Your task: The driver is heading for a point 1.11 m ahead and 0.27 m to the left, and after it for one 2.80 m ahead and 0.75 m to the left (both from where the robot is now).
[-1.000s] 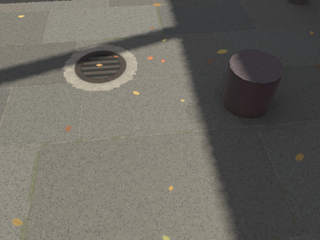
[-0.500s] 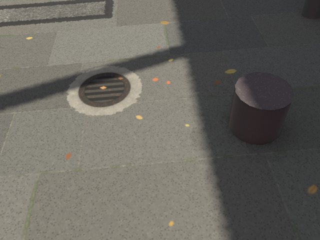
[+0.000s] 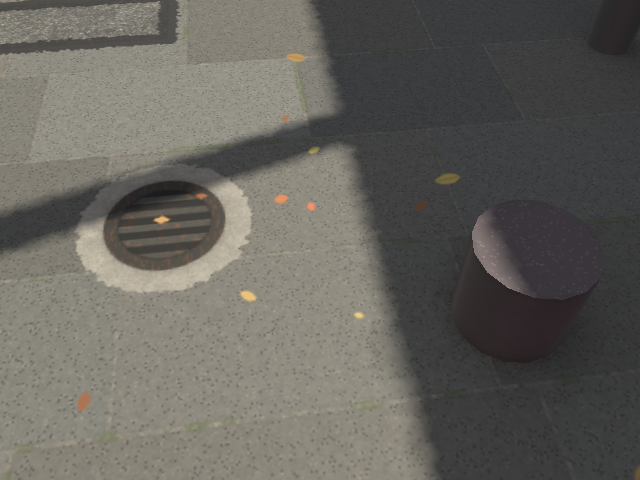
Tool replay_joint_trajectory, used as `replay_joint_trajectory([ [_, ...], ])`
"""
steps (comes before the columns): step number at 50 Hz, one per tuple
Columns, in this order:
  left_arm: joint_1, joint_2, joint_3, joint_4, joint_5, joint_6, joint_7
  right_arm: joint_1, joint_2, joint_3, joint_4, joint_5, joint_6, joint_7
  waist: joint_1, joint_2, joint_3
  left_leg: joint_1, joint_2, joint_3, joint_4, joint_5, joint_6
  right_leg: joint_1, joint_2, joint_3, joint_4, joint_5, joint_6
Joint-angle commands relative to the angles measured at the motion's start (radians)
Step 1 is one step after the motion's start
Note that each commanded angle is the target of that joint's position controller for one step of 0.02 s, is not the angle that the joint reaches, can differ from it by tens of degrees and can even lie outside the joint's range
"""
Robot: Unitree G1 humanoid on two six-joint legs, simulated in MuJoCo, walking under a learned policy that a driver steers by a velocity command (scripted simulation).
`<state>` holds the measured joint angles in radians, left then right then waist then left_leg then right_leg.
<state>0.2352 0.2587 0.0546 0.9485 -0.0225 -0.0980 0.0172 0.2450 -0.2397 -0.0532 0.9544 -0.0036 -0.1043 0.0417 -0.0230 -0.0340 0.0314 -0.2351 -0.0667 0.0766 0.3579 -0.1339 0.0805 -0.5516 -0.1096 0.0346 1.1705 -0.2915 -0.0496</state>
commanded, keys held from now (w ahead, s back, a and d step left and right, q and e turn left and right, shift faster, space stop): w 0.44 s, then w+q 0.56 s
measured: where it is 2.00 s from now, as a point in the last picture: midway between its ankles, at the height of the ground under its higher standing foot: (236, 270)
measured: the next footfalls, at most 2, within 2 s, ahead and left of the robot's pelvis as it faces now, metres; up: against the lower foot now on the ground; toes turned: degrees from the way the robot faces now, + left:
right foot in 0.34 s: +0.38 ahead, -0.16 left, +0.00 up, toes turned -3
left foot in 0.90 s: +0.67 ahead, +0.10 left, +0.00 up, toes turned +15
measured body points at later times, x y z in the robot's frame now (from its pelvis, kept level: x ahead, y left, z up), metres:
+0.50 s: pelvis +0.29 -0.07 +0.00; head +0.32 -0.08 +0.45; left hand +0.38 +0.20 -0.12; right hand +0.36 -0.34 -0.14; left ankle +0.24 +0.08 -0.65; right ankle +0.34 -0.15 -0.74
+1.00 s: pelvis +0.58 +0.01 -0.02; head +0.61 +0.03 +0.43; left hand +0.58 +0.29 -0.15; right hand +0.78 -0.22 -0.13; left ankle +0.63 +0.09 -0.74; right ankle +0.46 -0.16 -0.63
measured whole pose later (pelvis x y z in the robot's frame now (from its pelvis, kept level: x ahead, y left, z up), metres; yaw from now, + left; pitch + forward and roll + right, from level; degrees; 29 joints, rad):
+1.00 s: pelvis +0.58 +0.01 -0.02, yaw +16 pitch +2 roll +0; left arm 0.25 0.26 0.05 0.90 -0.02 -0.12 0.00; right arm 0.16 -0.27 -0.09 0.79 0.01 -0.06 0.03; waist 0.00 0.00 0.05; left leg -0.42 -0.08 0.03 0.57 -0.18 0.11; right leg -0.33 -0.03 0.00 1.23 -0.44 -0.01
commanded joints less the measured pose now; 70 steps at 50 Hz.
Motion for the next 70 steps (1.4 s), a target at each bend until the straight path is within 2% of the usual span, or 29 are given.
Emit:
replay_joint_trajectory([
  [1, 0.072, 0.049, 0.017, -0.037, 0.011, 0.017, 0.009, -0.025, -0.119, -0.020, -0.041, -0.002, -0.022, -0.014, 0.054, 0.088, 0.006, -0.031, 0.277, -0.234, -0.262, 0.085, 0.183, -0.060, -0.066, 0.026, -0.091, 0.106, 0.023],
  [7, -0.175, 0.033, 0.007, -0.113, 0.014, 0.001, -0.011, 0.082, -0.159, -0.026, -0.014, 0.012, -0.007, -0.044, -0.020, 0.076, 0.035, 0.047, 0.232, -0.130, -0.268, 0.119, 0.131, -0.067, -0.011, -0.033, -0.507, 0.408, 0.048],
  [11, -0.284, 0.044, 0.000, -0.158, 0.003, -0.003, -0.032, 0.159, -0.167, -0.032, 0.022, 0.023, 0.008, -0.045, -0.055, 0.080, 0.058, 0.198, 0.287, -0.143, -0.214, 0.111, 0.125, -0.100, 0.012, -0.031, -0.619, 0.365, 0.035],
  [14, -0.274, 0.078, 0.008, -0.178, 0.001, -0.013, -0.049, 0.157, -0.184, -0.041, 0.029, 0.024, 0.026, -0.051, -0.022, 0.100, 0.038, 0.298, 0.333, -0.162, -0.131, 0.223, 0.100, -0.060, 0.032, -0.034, -0.666, 0.247, -0.005],
  [16, -0.083, 0.135, 0.038, -0.127, 0.003, -0.017, -0.048, 0.110, -0.183, -0.039, 0.014, 0.021, 0.039, -0.052, 0.088, 0.109, -0.079, 0.283, 0.280, -0.111, 0.097, 0.537, 0.064, 0.210, 0.095, -0.091, -0.697, 0.219, -0.046],
  [17, 0.111, 0.197, 0.063, -0.076, 0.011, -0.017, -0.040, 0.109, -0.148, -0.023, -0.004, 0.010, 0.040, -0.051, 0.159, 0.069, -0.219, 0.137, 0.224, -0.067, 0.352, 0.462, 0.031, 0.507, 0.024, -0.014, -0.660, 0.231, -0.095],
  [18, 0.242, 0.306, 0.091, -0.048, 0.030, -0.009, -0.037, 0.227, -0.032, 0.013, -0.021, 0.005, 0.021, -0.039, 0.131, -0.167, -0.378, -0.283, 0.061, -0.020, 0.768, 0.056, -0.046, 0.921, -0.243, 0.441, -0.702, 0.098, -0.259],
  [19, 0.254, 0.235, 0.067, -0.043, 0.026, -0.008, -0.040, 0.204, -0.055, 0.012, -0.008, 0.018, -0.005, -0.033, 0.142, -0.207, -0.438, -0.448, 0.012, -0.165, 0.932, -0.430, -0.042, 0.976, -0.304, 0.716, -0.865, 0.012, -0.297],
  [20, 0.167, 0.175, 0.046, -0.057, 0.017, -0.010, -0.040, 0.119, -0.149, -0.013, -0.033, 0.047, -0.021, -0.028, 0.130, -0.148, -0.289, -0.540, 0.081, -0.192, 0.998, -0.385, -0.020, 0.862, -0.267, 0.573, -0.872, -0.010, -0.236],
  [22, 0.010, 0.108, 0.024, -0.091, 0.022, -0.009, -0.042, 0.018, -0.148, -0.016, -0.053, 0.037, -0.021, -0.039, 0.074, -0.023, -0.114, -0.494, 0.176, -0.145, 0.895, -0.212, -0.014, 0.564, -0.187, 0.324, -0.929, 0.135, -0.183],
  [24, -0.032, 0.074, 0.015, -0.087, 0.034, -0.016, -0.046, 0.058, -0.111, -0.021, -0.037, 0.031, 0.013, -0.044, 0.019, -0.052, -0.072, -0.379, 0.218, -0.156, 0.814, -0.132, -0.020, 0.417, -0.139, 0.194, -0.996, 0.193, -0.156],
  [28, 0.025, 0.112, 0.031, -0.046, 0.042, -0.031, -0.028, 0.020, -0.078, -0.024, -0.052, 0.032, 0.045, -0.048, 0.011, -0.027, -0.015, -0.454, 0.209, -0.190, 0.701, 0.001, -0.043, 0.389, -0.129, 0.044, -1.053, 0.315, -0.162],
  [34, 0.065, 0.128, 0.031, -0.029, 0.033, -0.026, 0.003, -0.163, -0.049, -0.018, -0.121, 0.019, 0.036, -0.023, 0.062, -0.019, 0.033, -0.444, 0.168, -0.119, 0.370, 0.272, -0.049, 0.429, -0.106, -0.126, -1.082, 0.334, -0.110],
  [39, 0.138, 0.141, 0.040, 0.001, 0.020, 0.007, 0.009, -0.274, -0.044, -0.011, -0.197, 0.022, 0.037, 0.005, 0.096, -0.003, 0.071, -0.530, 0.153, -0.070, 0.279, 0.155, -0.014, 0.646, -0.175, -0.170, -0.999, 0.441, -0.099],
  [42, 0.094, 0.179, 0.051, -0.021, 0.011, 0.029, 0.017, -0.236, -0.077, -0.026, -0.227, 0.026, 0.041, 0.023, 0.041, -0.048, 0.017, -0.389, 0.083, 0.017, 0.272, -0.005, 0.032, 0.683, -0.186, -0.217, -0.837, 0.869, -0.069],
  [44, 0.058, 0.202, 0.056, -0.040, 0.007, 0.044, 0.025, 0.000, -0.152, -0.070, -0.183, 0.029, 0.046, 0.020, -0.094, -0.048, -0.116, -0.054, -0.003, 0.052, 0.213, -0.006, 0.088, 0.602, -0.143, -0.255, -0.507, 1.052, -0.027],
  [45, 0.064, 0.191, 0.048, -0.063, 0.015, 0.036, 0.025, 0.168, -0.244, -0.107, -0.149, 0.028, 0.053, -0.003, -0.160, 0.053, -0.214, 0.258, 0.102, -0.151, 0.169, 0.001, 0.149, 0.363, -0.096, -0.259, -0.201, 0.770, 0.018],
  [46, 0.169, 0.020, -0.002, -0.109, 0.048, 0.002, -0.001, 0.162, -0.339, -0.118, -0.151, 0.033, 0.049, -0.013, -0.031, 0.297, -0.302, 0.602, 0.356, -0.707, 0.100, -0.068, 0.339, -0.093, 0.123, -0.161, 0.153, -0.228, 0.078],
  [47, 0.077, 0.092, 0.007, -0.129, 0.002, -0.049, -0.020, 0.218, -0.271, -0.096, -0.166, 0.021, 0.042, -0.014, -0.099, 0.223, -0.412, 0.680, 0.410, -0.921, -0.044, -0.151, 0.379, -0.232, 0.148, 0.054, 0.275, -0.302, 0.058],
  [48, -0.022, 0.134, 0.018, -0.155, -0.030, -0.072, -0.027, 0.181, -0.209, -0.082, -0.165, 0.011, 0.033, -0.018, -0.112, 0.170, -0.282, 0.607, 0.373, -0.764, -0.050, -0.071, 0.315, -0.316, 0.090, 0.069, 0.258, -0.215, 0.030],
  [50, -0.058, 0.135, 0.024, -0.152, 0.009, -0.075, -0.014, 0.028, -0.142, -0.061, -0.207, 0.016, 0.027, -0.018, -0.025, 0.024, -0.142, 0.293, 0.292, -0.537, -0.067, 0.103, 0.245, -0.202, 0.011, 0.055, 0.072, -0.076, 0.025],
  [52, -0.033, 0.139, 0.037, -0.159, 0.024, -0.045, -0.010, -0.030, -0.127, -0.052, -0.233, 0.009, 0.026, -0.023, 0.033, 0.035, -0.101, 0.121, 0.254, -0.465, -0.117, 0.199, 0.237, -0.082, -0.013, 0.054, -0.024, -0.044, 0.048],
  [55, -0.078, 0.101, 0.031, -0.190, 0.038, -0.019, -0.002, 0.005, -0.173, -0.063, -0.232, 0.015, 0.021, -0.041, 0.038, 0.050, -0.056, 0.007, 0.216, -0.376, -0.147, 0.284, 0.229, -0.069, 0.000, 0.018, -0.192, 0.055, 0.094],
  [59, -0.230, 0.062, 0.014, -0.240, 0.035, -0.021, -0.011, 0.065, -0.187, -0.068, -0.224, 0.025, 0.033, -0.056, -0.019, 0.093, -0.031, -0.055, 0.137, -0.299, -0.124, 0.202, 0.154, 0.013, 0.071, -0.006, -0.519, 0.345, 0.103],
  [63, -0.318, 0.094, 0.021, -0.289, 0.015, -0.031, -0.023, 0.133, -0.178, -0.066, -0.200, 0.033, 0.044, -0.057, -0.056, 0.125, -0.026, 0.027, 0.173, -0.388, -0.072, 0.096, 0.127, 0.047, 0.104, 0.021, -0.662, 0.387, 0.090],
  [66, -0.295, 0.132, 0.035, -0.303, 0.012, -0.048, -0.033, 0.124, -0.185, -0.072, -0.216, 0.031, 0.054, -0.066, -0.023, 0.159, -0.038, 0.124, 0.209, -0.482, 0.021, 0.104, 0.111, 0.081, 0.110, 0.039, -0.710, 0.265, 0.059],
  [68, -0.144, 0.169, 0.055, -0.272, 0.022, -0.059, -0.028, 0.093, -0.153, -0.062, -0.241, 0.025, 0.058, -0.064, 0.056, 0.166, -0.118, 0.106, 0.154, -0.468, 0.163, 0.193, 0.072, 0.305, 0.096, 0.028, -0.756, 0.255, 0.007],
  [69, 0.006, 0.217, 0.070, -0.259, 0.038, -0.061, -0.020, 0.073, -0.104, -0.043, -0.266, 0.013, 0.053, -0.059, 0.127, 0.098, -0.248, -0.013, 0.097, -0.398, 0.409, 0.110, 0.036, 0.559, -0.049, 0.152, -0.718, 0.233, -0.057],
  [70, 0.134, 0.290, 0.092, -0.224, 0.048, -0.045, -0.020, 0.213, -0.050, -0.026, -0.287, 0.042, 0.044, -0.060, 0.093, -0.212, -0.401, -0.379, -0.044, -0.257, 0.749, -0.286, -0.040, 0.940, -0.278, 0.570, -0.759, 0.063, -0.216],
])
Velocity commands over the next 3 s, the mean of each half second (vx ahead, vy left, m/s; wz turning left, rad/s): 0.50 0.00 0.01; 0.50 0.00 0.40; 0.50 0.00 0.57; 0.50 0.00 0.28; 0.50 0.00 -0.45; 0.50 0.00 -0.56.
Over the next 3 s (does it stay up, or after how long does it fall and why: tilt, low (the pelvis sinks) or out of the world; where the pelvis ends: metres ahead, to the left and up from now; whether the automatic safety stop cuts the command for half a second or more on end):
stays up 1.55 0.51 -0.01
